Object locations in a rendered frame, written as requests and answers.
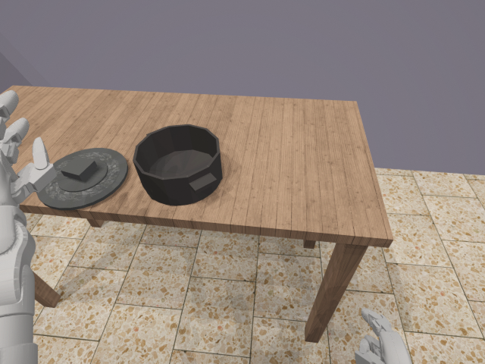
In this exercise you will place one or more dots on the robot left forearm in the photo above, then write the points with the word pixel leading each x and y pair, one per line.
pixel 17 289

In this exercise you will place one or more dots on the robot left hand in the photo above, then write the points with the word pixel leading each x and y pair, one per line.
pixel 33 177

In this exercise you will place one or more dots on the lid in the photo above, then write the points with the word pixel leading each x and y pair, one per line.
pixel 65 193

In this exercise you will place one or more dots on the robot right hand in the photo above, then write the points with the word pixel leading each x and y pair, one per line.
pixel 389 349

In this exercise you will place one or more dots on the table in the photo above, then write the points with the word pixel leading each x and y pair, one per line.
pixel 292 168

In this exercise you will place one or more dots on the knob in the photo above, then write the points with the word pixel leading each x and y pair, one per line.
pixel 79 168

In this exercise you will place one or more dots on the pot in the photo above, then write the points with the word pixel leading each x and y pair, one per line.
pixel 179 165

